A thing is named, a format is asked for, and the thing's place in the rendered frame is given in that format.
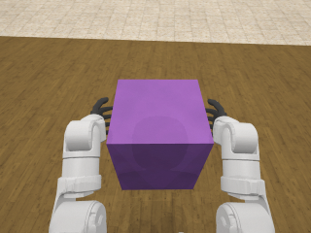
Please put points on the left robot forearm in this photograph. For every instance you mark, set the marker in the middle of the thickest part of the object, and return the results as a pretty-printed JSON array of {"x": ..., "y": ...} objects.
[{"x": 80, "y": 165}]

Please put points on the left robot hand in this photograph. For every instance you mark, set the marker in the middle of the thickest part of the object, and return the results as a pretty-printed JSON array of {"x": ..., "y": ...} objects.
[{"x": 97, "y": 110}]

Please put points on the right robot forearm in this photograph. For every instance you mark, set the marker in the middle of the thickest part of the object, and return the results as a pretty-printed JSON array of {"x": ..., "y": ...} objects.
[{"x": 239, "y": 143}]

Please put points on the left robot upper arm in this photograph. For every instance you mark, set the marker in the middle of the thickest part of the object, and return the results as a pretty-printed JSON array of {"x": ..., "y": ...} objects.
[{"x": 79, "y": 217}]

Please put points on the right robot hand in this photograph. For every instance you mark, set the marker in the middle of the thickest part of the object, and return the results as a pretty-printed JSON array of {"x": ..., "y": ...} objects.
[{"x": 219, "y": 112}]

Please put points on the right robot upper arm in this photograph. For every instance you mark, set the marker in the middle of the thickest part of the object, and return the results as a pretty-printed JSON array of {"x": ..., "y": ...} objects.
[{"x": 239, "y": 217}]

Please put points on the carton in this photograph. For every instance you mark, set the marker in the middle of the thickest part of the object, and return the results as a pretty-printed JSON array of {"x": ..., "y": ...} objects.
[{"x": 159, "y": 135}]

